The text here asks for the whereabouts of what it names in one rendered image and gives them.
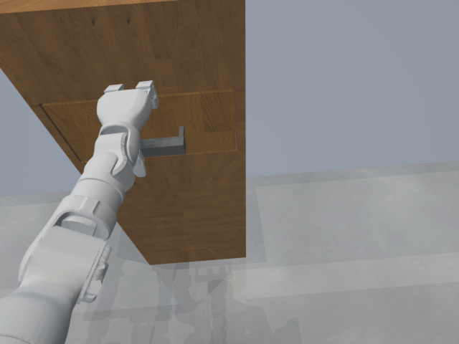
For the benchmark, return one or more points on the drawer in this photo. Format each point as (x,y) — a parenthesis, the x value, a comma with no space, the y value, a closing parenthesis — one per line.
(208,118)

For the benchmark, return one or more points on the cabinet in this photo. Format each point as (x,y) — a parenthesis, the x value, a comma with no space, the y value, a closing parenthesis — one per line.
(189,207)

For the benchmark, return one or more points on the left robot forearm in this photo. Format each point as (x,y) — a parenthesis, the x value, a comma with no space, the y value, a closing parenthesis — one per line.
(92,206)

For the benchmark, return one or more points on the left robot upper arm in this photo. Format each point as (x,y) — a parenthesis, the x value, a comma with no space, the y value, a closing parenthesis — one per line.
(67,268)

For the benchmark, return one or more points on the handle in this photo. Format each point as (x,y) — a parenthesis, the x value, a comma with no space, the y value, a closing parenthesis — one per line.
(164,146)

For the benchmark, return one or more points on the robot left hand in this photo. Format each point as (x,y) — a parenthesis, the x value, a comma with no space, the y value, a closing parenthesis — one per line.
(130,106)

